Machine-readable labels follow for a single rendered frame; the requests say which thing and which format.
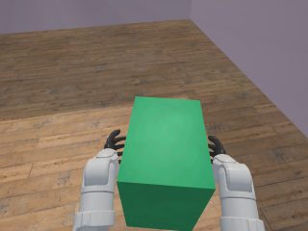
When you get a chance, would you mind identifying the left robot hand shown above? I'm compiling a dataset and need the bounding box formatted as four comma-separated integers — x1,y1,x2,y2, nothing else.
104,129,126,164

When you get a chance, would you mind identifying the carton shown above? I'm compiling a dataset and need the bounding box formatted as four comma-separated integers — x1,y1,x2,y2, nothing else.
116,96,216,231

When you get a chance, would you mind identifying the right robot hand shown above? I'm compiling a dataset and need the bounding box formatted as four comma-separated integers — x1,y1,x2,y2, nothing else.
208,135,226,164

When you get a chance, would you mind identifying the right robot forearm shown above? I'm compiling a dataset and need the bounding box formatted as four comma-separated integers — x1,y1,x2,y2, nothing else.
212,154,266,231

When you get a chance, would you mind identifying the left robot forearm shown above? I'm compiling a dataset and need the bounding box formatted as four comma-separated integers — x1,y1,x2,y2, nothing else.
72,148,119,231

